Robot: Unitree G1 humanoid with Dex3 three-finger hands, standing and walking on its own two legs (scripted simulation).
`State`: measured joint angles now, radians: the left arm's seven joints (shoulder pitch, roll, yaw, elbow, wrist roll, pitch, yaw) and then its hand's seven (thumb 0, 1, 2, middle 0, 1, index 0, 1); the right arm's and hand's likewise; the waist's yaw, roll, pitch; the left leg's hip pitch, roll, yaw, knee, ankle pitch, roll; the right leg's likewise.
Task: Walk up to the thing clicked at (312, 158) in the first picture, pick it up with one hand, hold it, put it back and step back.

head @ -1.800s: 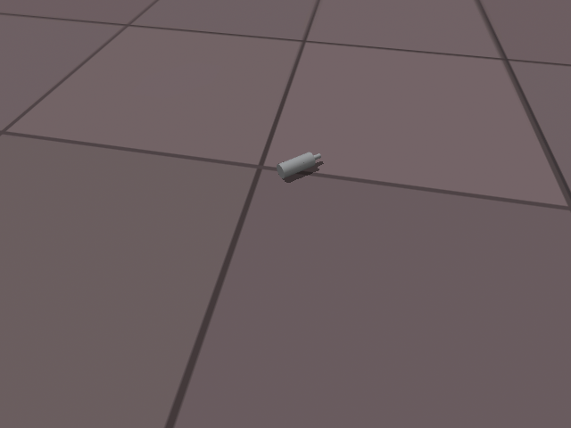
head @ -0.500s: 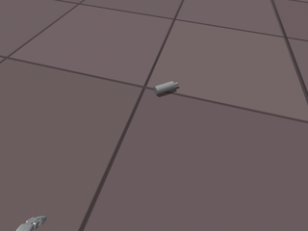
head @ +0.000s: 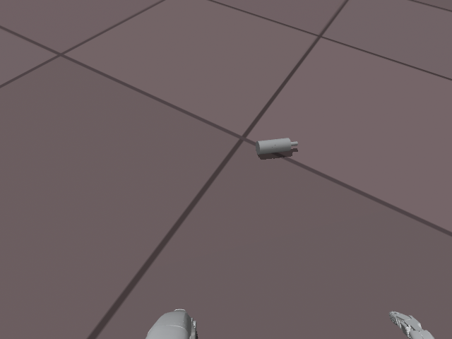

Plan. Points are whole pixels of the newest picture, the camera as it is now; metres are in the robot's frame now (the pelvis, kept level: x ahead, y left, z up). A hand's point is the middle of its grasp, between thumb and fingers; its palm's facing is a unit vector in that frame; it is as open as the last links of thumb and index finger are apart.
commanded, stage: walk up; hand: left
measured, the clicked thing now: (277, 145) +1.17 -0.26 -0.70
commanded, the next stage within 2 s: none
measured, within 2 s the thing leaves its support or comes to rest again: neither
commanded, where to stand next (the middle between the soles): +0.84 -0.54 m, yaw +17 degrees
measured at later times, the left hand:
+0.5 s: hand (170, 302) +0.19 +0.12 -0.12, palm faces +0.16 -0.92 -0.36, open 7.4 cm
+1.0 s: hand (232, 192) +0.45 +0.01 -0.12, palm faces +0.14 -0.93 -0.35, open 7.4 cm
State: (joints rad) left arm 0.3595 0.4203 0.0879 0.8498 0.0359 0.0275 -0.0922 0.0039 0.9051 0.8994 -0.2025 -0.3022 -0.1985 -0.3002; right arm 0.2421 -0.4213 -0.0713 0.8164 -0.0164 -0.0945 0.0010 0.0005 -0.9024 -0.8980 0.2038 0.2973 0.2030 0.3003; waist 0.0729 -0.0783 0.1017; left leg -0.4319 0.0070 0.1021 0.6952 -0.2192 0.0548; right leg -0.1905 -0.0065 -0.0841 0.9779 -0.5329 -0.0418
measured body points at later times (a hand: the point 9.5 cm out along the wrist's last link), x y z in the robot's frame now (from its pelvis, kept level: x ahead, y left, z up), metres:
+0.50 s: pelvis +0.20 -0.17 +0.01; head +0.21 -0.16 +0.46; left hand +0.18 +0.17 -0.09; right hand +0.34 -0.49 -0.08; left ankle +0.24 -0.05 -0.66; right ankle +0.23 -0.27 -0.71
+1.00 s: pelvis +0.39 -0.30 +0.00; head +0.40 -0.27 +0.45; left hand +0.44 +0.06 -0.10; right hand +0.47 -0.65 -0.08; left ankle +0.34 -0.09 -0.71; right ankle +0.51 -0.45 -0.70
